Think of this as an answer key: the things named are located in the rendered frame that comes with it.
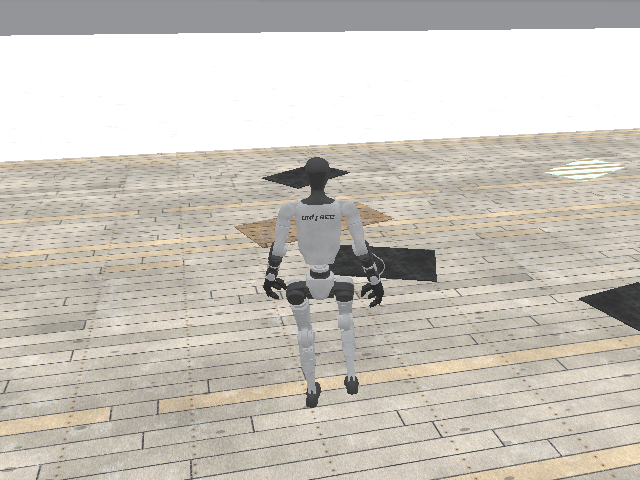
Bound robot left thigh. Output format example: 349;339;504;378
286;279;315;348

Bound robot thigh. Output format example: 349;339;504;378
334;277;354;331
286;279;315;348

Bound left robot hand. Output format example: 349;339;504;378
263;278;287;299

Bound robot right thigh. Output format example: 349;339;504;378
334;277;354;331

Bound robot left upper arm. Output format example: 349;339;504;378
272;201;298;257

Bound robot right forearm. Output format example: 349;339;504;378
359;240;381;285

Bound right robot hand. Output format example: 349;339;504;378
361;281;384;308

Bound robot right upper arm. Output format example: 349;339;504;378
339;200;368;256

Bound robot left forearm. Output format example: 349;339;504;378
265;241;283;281

